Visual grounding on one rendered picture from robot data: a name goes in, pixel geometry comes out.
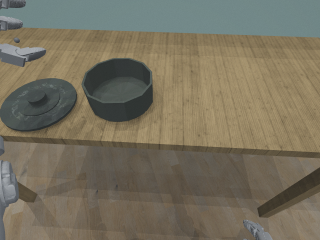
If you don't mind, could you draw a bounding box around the lid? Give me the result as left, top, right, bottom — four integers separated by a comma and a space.
0, 78, 77, 132

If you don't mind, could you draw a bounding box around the left robot upper arm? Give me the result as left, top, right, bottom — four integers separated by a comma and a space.
0, 160, 19, 240

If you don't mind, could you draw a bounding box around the table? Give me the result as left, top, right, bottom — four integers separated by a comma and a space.
0, 27, 320, 218

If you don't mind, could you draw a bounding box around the pot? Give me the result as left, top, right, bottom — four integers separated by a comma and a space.
81, 58, 153, 122

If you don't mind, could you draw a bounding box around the knob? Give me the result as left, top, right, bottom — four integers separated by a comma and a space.
26, 90, 47, 105

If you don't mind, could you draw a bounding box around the robot right hand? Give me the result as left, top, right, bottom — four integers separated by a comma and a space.
243, 219, 273, 240

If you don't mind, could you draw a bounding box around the robot left hand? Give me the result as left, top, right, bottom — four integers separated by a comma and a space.
0, 0, 47, 67

